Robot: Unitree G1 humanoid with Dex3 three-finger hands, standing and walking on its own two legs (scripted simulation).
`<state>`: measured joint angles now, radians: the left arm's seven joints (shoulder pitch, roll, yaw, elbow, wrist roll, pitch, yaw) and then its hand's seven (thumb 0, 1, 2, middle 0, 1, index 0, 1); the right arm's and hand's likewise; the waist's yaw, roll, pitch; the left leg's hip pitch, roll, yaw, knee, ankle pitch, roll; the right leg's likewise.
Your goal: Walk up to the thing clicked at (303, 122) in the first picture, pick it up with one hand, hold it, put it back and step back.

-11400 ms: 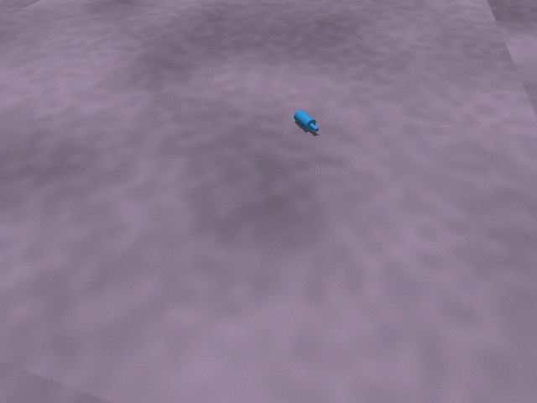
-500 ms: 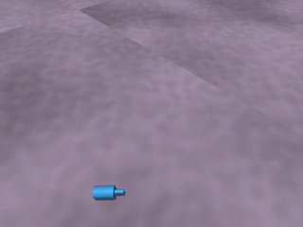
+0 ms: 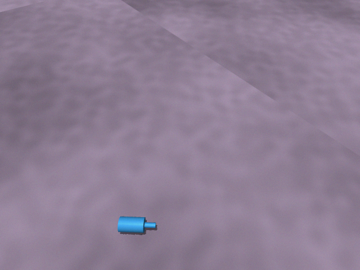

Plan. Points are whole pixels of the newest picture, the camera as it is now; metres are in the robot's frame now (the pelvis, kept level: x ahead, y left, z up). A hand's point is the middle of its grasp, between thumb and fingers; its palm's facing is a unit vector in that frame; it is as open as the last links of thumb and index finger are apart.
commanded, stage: walk up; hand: left
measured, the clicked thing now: (137, 224) +0.41 +0.23 -0.74
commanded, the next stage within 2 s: stand in 1.66 s
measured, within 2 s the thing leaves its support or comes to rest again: neither
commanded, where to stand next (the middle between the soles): +0.03 -0.01 m, yaw +0 degrees
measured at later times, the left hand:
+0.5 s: hand out of the picture +0.11 +0.23 -0.15, palm faces +0.01 -0.95 -0.32, open 7.4 cm
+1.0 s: hand out of the picture +0.06 +0.23 -0.15, palm faces +0.02 -0.95 -0.33, open 7.4 cm
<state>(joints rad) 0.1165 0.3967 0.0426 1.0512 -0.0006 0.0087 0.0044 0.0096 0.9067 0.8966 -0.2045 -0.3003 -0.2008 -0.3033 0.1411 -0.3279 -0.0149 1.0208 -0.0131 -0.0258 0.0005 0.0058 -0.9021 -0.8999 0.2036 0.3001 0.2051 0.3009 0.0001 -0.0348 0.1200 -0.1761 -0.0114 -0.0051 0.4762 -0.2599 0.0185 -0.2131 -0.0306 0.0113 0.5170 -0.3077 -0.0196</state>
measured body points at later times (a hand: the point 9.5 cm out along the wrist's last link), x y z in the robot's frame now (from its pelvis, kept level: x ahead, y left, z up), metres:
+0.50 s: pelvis +0.02 -0.02 +0.01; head +0.03 -0.02 +0.46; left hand +0.11 +0.28 -0.12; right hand +0.13 -0.32 -0.11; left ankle +0.00 +0.11 -0.74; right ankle +0.02 -0.14 -0.74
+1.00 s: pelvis +0.00 -0.03 +0.01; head +0.01 -0.02 +0.46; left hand +0.06 +0.28 -0.13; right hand +0.07 -0.32 -0.13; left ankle +0.00 +0.11 -0.74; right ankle +0.02 -0.14 -0.74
